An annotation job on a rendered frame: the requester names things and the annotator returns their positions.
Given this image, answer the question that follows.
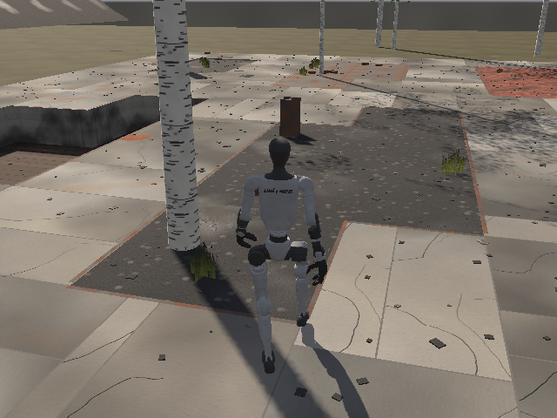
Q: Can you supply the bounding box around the left robot forearm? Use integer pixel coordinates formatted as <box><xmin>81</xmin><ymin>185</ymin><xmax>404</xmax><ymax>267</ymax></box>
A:
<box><xmin>236</xmin><ymin>208</ymin><xmax>249</xmax><ymax>237</ymax></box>

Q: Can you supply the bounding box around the right robot upper arm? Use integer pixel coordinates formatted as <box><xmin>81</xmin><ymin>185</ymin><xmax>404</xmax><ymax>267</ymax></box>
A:
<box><xmin>297</xmin><ymin>176</ymin><xmax>316</xmax><ymax>226</ymax></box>

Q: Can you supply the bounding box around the left robot upper arm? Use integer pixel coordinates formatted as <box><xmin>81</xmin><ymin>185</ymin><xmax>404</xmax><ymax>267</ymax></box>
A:
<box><xmin>239</xmin><ymin>175</ymin><xmax>261</xmax><ymax>221</ymax></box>

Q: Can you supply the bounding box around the robot right hand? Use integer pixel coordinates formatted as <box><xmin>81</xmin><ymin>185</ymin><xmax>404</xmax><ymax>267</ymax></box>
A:
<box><xmin>306</xmin><ymin>260</ymin><xmax>327</xmax><ymax>286</ymax></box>

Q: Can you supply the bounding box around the robot left hand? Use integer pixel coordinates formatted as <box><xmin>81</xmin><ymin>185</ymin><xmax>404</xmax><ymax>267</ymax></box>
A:
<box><xmin>236</xmin><ymin>232</ymin><xmax>257</xmax><ymax>248</ymax></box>

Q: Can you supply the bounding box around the right robot forearm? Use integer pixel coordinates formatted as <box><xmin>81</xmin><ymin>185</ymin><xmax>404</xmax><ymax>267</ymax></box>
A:
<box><xmin>308</xmin><ymin>213</ymin><xmax>325</xmax><ymax>261</ymax></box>

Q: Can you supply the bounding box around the right robot shin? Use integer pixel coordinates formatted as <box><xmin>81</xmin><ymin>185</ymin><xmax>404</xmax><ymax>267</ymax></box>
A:
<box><xmin>296</xmin><ymin>265</ymin><xmax>309</xmax><ymax>316</ymax></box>

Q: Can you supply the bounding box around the robot left foot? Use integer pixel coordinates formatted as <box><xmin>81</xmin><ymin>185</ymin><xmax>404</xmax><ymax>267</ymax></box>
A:
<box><xmin>262</xmin><ymin>350</ymin><xmax>275</xmax><ymax>374</ymax></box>

